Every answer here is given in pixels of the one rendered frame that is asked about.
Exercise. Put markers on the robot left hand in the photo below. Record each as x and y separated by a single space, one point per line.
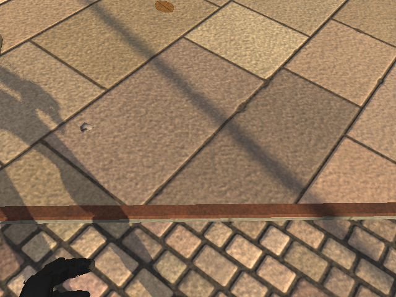
42 283

